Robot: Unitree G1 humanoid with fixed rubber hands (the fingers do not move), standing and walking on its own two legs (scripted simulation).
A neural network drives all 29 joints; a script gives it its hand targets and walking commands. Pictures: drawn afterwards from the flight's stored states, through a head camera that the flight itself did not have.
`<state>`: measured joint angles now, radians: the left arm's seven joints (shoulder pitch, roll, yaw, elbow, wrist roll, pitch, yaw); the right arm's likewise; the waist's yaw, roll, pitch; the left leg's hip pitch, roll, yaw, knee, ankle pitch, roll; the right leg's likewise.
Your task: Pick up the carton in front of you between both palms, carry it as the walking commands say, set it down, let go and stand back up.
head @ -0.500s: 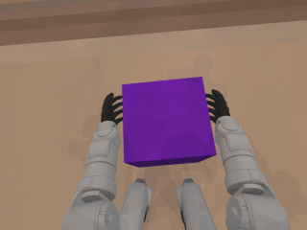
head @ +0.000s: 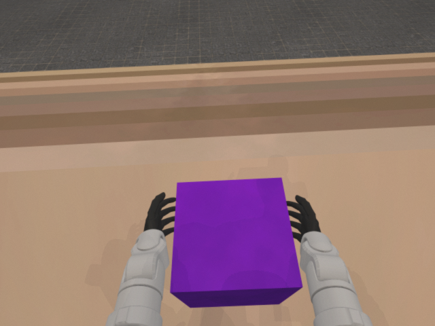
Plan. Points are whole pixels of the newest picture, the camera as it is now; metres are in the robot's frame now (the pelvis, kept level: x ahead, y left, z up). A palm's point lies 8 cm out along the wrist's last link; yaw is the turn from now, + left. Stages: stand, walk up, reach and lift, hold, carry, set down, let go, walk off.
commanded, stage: reach and lift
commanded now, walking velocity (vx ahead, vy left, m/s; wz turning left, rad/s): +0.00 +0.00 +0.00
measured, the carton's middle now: (232, 248) +0.32 -0.01 -0.11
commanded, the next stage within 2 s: hold in 1.30 s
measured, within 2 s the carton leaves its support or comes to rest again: neither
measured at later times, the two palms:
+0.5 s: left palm (139, 221) +0.29 +0.15 +0.07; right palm (324, 231) +0.28 -0.15 +0.06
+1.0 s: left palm (139, 213) +0.30 +0.15 +0.08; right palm (326, 221) +0.29 -0.15 +0.07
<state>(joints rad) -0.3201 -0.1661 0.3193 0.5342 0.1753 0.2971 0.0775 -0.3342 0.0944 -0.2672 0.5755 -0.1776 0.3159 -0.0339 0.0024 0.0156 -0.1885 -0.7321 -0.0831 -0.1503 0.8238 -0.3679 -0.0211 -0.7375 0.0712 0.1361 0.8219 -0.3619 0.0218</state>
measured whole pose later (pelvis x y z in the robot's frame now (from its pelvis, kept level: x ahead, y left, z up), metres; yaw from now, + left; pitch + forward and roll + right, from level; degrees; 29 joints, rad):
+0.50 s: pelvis +0.00 +0.00 +0.04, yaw +0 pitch -3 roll +0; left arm -0.32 -0.17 0.31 0.43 0.30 0.60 0.01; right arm -0.29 0.16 -0.28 0.42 -0.30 0.62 -0.01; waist 0.00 0.00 -0.04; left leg -0.18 -0.05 -0.15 0.47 -0.24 -0.01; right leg -0.18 0.05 0.15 0.46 -0.22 0.02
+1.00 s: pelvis +0.00 +0.00 +0.05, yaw +0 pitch -4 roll +0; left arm -0.31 -0.16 0.28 0.37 0.30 0.63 0.00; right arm -0.28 0.16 -0.25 0.35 -0.29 0.66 -0.01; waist 0.00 0.00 -0.02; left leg -0.12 -0.04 -0.15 0.40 -0.21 -0.01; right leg -0.13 0.04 0.14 0.40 -0.20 0.01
